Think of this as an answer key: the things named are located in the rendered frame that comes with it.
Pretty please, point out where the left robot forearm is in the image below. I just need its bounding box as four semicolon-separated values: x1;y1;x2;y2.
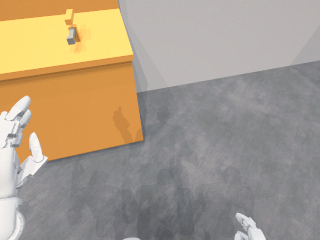
0;197;25;240

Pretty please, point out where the right robot hand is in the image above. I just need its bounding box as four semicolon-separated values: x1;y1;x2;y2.
234;213;266;240

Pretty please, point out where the counter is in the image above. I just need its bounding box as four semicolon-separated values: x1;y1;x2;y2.
0;0;144;165

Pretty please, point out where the tap lever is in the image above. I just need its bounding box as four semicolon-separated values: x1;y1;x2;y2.
66;27;76;45

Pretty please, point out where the left robot hand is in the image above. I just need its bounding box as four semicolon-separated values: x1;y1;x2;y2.
0;96;48;199

